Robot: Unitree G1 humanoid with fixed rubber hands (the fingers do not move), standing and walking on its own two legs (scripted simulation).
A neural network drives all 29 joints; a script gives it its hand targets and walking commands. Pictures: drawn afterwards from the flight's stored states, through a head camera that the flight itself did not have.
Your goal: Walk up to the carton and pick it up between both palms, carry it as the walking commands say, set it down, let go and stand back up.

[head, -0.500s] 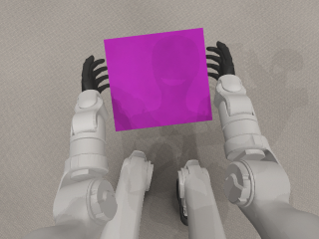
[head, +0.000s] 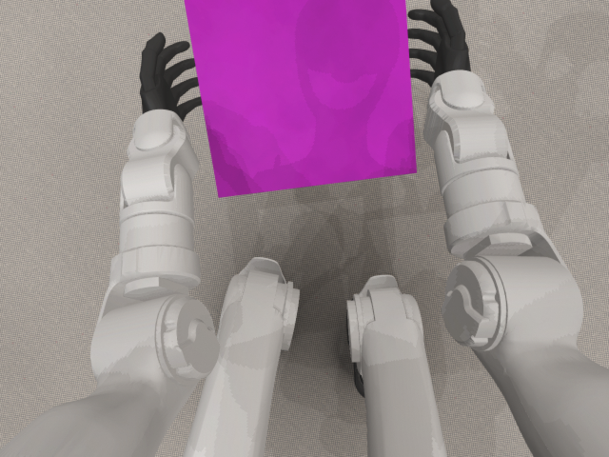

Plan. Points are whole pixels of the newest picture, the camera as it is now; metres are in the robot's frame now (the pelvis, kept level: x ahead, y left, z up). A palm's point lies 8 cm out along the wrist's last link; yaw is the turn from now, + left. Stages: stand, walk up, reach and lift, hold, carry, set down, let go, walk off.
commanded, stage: set down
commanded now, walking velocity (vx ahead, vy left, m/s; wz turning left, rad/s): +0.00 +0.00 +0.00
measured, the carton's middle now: (305, 99) +0.53 +0.06 -0.20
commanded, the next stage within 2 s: none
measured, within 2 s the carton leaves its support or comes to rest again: rests again in 2.00 s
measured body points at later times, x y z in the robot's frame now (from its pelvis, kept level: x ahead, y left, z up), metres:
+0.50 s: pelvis +0.00 +0.00 -0.05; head +0.35 +0.00 +0.22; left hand +0.50 +0.21 -0.21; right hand +0.57 -0.10 -0.21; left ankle +0.12 +0.13 -0.42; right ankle +0.09 -0.10 -0.42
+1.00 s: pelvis +0.01 +0.00 -0.07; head +0.37 +0.00 +0.19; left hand +0.51 +0.22 -0.25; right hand +0.58 -0.10 -0.25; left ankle +0.12 +0.13 -0.42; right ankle +0.09 -0.10 -0.42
